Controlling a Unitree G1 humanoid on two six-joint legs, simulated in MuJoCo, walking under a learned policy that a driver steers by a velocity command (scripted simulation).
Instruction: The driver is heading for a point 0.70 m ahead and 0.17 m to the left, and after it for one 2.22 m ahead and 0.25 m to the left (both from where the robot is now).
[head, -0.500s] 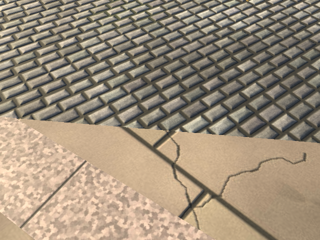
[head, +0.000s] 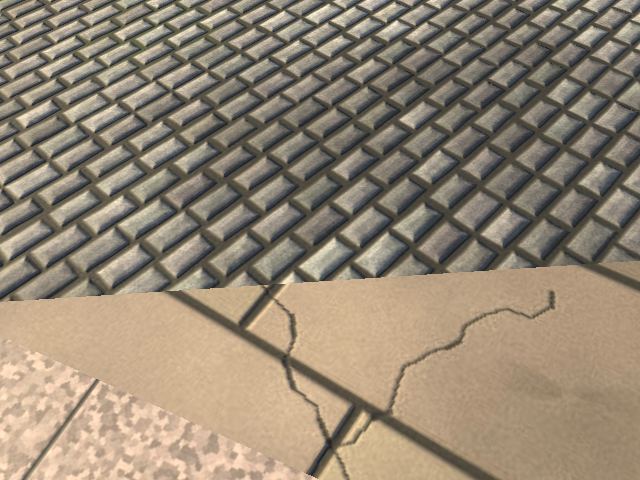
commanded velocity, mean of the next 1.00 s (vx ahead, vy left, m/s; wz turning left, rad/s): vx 0.28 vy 0.00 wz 0.19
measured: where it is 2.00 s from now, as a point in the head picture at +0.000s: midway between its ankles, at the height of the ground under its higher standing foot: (294, 382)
